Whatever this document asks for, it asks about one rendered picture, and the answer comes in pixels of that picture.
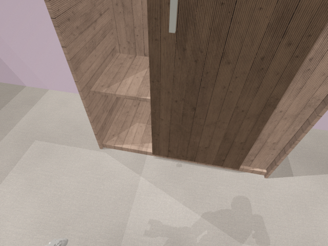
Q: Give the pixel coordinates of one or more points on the wardrobe door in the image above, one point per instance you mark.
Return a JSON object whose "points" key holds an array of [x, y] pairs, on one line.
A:
{"points": [[216, 81], [307, 90]]}

